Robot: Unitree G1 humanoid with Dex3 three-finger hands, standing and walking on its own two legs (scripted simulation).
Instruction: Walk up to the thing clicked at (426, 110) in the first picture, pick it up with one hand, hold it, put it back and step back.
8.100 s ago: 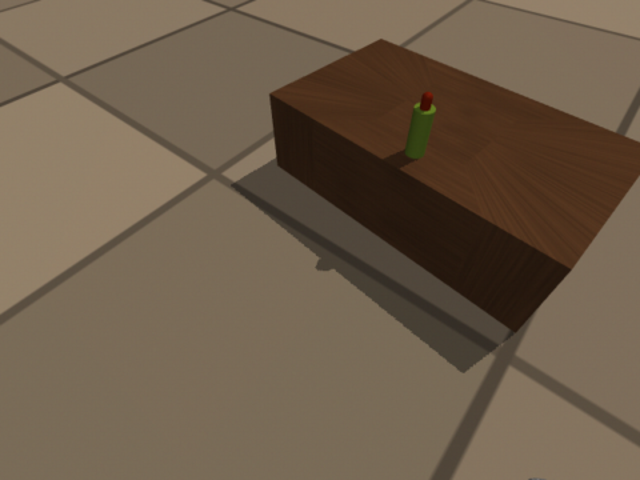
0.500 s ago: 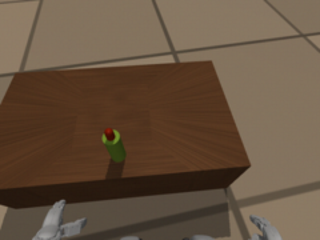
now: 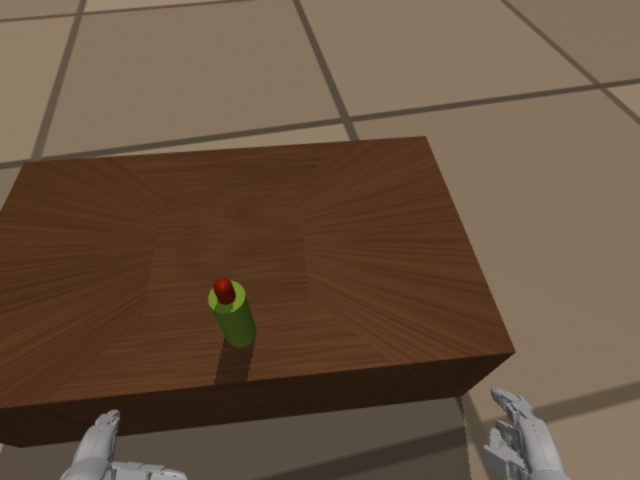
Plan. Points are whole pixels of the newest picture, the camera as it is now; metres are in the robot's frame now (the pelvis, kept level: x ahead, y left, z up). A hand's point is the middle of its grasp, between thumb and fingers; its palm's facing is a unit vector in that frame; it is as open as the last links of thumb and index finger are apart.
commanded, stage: go down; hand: left
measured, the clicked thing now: (232, 310) +0.43 +0.19 -0.25
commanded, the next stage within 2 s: none
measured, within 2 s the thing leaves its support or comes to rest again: neither
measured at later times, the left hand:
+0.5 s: hand (133, 477) +0.14 +0.26 -0.11, palm faces +0.09 -0.94 -0.34, open 17.3 cm
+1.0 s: hand out of the picture +0.12 +0.27 -0.10, palm faces +0.13 -0.93 -0.34, open 17.6 cm
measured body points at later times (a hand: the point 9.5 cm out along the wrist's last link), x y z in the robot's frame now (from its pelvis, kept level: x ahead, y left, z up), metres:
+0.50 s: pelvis -0.01 +0.00 -0.02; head +0.02 +0.01 +0.42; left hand +0.13 +0.31 -0.09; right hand +0.15 -0.25 -0.10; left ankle -0.03 +0.11 -0.72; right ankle -0.03 -0.14 -0.72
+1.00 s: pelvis -0.03 +0.00 -0.04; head -0.01 +0.01 +0.41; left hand +0.11 +0.32 -0.08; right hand +0.13 -0.25 -0.10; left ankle -0.03 +0.11 -0.72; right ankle -0.03 -0.14 -0.72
